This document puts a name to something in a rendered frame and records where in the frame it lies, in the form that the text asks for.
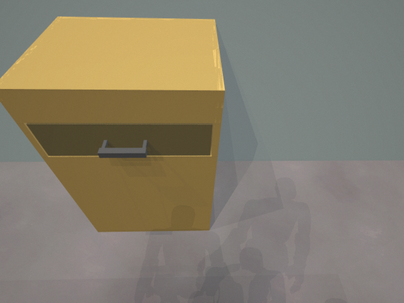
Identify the cabinet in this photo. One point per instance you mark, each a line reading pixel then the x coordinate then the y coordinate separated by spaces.
pixel 125 70

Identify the drawer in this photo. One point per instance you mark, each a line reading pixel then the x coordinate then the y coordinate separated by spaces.
pixel 85 139

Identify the handle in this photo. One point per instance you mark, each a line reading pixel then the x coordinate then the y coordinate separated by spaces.
pixel 105 152

